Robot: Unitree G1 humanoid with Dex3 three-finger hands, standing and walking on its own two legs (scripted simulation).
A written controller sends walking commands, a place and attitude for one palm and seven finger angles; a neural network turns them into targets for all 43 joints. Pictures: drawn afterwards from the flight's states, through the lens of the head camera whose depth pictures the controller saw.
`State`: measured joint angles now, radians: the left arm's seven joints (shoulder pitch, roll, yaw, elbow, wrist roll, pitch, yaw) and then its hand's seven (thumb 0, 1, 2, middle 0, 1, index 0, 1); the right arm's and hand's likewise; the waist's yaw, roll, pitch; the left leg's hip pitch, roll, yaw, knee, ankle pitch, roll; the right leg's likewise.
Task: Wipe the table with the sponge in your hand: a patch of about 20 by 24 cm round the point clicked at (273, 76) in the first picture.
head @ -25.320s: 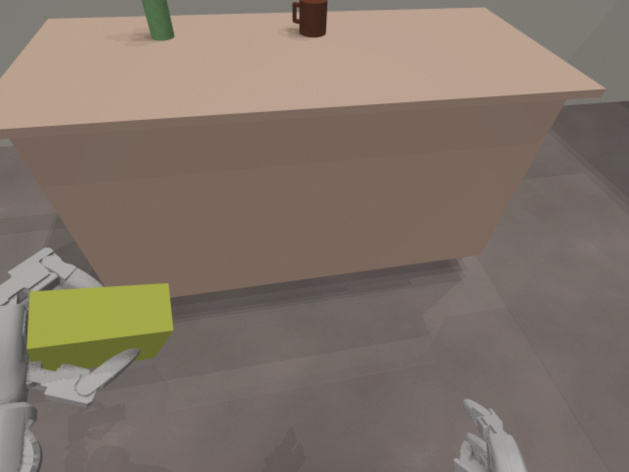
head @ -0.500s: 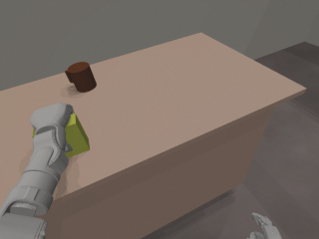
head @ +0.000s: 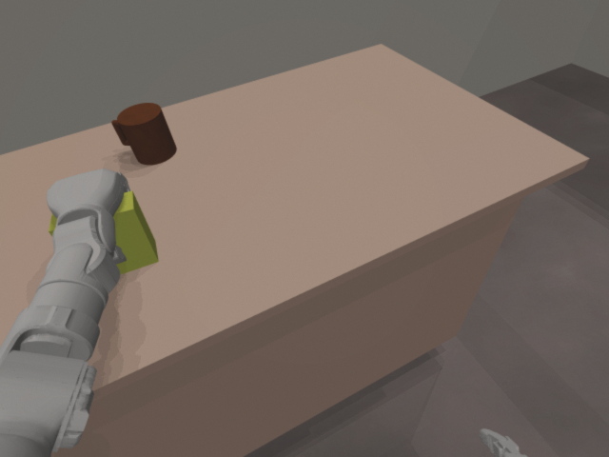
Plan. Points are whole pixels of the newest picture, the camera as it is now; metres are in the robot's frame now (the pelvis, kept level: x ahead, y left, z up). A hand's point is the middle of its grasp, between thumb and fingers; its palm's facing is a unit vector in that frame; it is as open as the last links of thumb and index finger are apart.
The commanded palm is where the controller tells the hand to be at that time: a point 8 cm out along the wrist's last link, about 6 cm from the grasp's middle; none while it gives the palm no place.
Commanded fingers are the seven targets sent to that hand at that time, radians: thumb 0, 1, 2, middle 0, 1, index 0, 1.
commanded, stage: wipe forward along the third lane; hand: left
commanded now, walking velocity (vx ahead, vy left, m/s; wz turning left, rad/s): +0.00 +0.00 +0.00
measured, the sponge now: (113, 246) +0.39 +0.31 +0.08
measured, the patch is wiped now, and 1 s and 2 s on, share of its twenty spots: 0.80 0.90 0.90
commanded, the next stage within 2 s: wipe back along the third lane in 0.48 s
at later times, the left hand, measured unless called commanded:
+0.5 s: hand (100, 203) +0.44 +0.33 +0.12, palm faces -0.09 +0.00 -1.00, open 9.4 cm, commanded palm +0.43 +0.33 +0.14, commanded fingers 0.00 0.10 1.30 -1.20 -1.60 -1.20 -1.60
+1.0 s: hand (99, 210) +0.43 +0.33 +0.12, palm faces +0.03 -0.01 -1.00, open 9.4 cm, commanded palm +0.38 +0.31 +0.14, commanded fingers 0.00 0.10 1.30 -1.20 -1.60 -1.20 -1.60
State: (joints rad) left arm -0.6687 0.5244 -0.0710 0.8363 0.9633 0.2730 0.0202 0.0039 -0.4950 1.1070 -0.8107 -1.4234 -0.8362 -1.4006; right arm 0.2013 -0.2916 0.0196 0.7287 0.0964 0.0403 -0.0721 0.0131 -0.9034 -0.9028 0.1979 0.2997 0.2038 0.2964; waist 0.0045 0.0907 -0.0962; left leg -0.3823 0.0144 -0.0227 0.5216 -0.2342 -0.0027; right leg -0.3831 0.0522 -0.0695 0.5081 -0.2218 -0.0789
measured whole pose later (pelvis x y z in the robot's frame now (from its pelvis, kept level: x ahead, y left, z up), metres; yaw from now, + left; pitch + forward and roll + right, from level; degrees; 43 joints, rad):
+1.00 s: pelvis +0.04 +0.05 +0.01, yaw -1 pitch +6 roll -1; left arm -0.58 0.44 -0.16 0.63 0.94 0.45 0.09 0.00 -0.46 1.11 -0.75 -1.50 -0.77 -1.48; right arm 0.16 -0.28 0.02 0.71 0.10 0.10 -0.02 0.01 -0.90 -0.90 0.20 0.30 0.20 0.30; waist 0.03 0.09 -0.13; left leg -0.32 -0.03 0.01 0.48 -0.27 0.05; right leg -0.30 0.01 -0.03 0.44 -0.24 -0.01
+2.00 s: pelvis +0.03 +0.03 +0.00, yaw -1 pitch +0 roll +0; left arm -0.21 0.37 -0.23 0.08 0.97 0.65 0.02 0.03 -0.44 1.11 -0.73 -1.51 -0.77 -1.49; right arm 0.03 -0.28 0.06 0.64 0.10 0.09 -0.01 0.02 -0.90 -0.90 0.20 0.30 0.20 0.30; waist 0.08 0.11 -0.10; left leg -0.23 -0.01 0.00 0.51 -0.28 0.01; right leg -0.24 0.03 -0.04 0.51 -0.27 -0.04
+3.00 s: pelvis +0.01 +0.00 +0.00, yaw -1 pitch -3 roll +0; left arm 0.03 0.55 0.00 -0.05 0.86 0.43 -0.08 -0.01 -0.48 1.10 -0.79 -1.46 -0.82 -1.43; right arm 0.06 -0.29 0.04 0.66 0.07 0.01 -0.07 0.02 -0.90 -0.90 0.20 0.30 0.20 0.30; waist 0.10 0.12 -0.04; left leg -0.19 0.02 0.00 0.51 -0.27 -0.01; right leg -0.20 0.06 -0.04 0.50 -0.25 -0.07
